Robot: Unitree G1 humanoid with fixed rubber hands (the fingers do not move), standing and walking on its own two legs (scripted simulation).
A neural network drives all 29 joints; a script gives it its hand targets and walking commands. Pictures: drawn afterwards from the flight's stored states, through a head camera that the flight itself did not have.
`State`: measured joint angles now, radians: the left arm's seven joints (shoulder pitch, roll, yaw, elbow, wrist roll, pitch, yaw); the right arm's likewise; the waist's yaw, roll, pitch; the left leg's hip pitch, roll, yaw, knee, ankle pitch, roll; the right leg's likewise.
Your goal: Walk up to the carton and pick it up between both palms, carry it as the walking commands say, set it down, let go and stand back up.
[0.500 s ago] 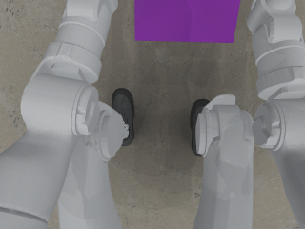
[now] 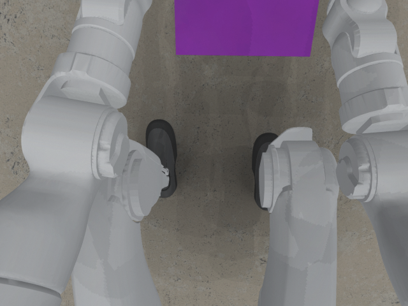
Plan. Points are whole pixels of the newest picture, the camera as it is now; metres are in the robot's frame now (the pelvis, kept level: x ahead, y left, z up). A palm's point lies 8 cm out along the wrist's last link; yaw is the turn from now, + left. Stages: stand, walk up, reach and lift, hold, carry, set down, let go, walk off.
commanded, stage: reach and lift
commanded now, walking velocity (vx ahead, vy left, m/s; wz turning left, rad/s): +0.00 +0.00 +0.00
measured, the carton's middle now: out of the picture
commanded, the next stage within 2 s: none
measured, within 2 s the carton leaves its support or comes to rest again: leaves its support in 1.02 s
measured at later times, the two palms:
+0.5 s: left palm out of the picture +0.57 +0.08 -0.18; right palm out of the picture +0.53 -0.17 -0.20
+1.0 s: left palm out of the picture +0.57 +0.07 -0.18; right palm out of the picture +0.53 -0.16 -0.19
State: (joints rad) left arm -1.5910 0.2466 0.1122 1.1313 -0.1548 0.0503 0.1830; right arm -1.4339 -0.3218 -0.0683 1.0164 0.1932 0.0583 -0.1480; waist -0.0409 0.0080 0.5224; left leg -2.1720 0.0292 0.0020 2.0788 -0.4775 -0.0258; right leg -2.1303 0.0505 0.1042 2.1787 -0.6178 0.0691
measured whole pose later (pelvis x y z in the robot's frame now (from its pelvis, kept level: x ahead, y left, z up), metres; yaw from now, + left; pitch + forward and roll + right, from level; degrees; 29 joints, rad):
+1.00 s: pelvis +0.00 +0.00 -0.02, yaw -1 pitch +29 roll +3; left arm -1.61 0.21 0.29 1.13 0.00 0.19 0.18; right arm -1.50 -0.22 -0.08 1.02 0.17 0.22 -0.17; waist -0.06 -0.01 0.52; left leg -2.17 0.03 -0.01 2.16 -0.49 -0.03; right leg -2.14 0.08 0.10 2.26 -0.61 0.07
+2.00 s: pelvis -0.02 +0.00 +0.03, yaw -2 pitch +18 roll +2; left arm -1.43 0.17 0.33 0.92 0.00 0.34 0.16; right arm -1.38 -0.11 -0.12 0.86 0.08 0.38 -0.29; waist -0.05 -0.01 0.53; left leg -1.85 0.01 -0.02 2.04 -0.50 -0.05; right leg -1.82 0.07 0.10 2.13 -0.62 0.07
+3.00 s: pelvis -0.04 +0.00 +0.12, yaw -3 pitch +10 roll +1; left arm -1.33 0.11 0.41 0.81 0.08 0.44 0.14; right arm -1.28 -0.03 -0.22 0.75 0.02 0.48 -0.29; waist -0.04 -0.02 0.52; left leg -1.49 0.00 -0.02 1.76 -0.44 -0.05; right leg -1.46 0.07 0.10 1.83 -0.54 0.07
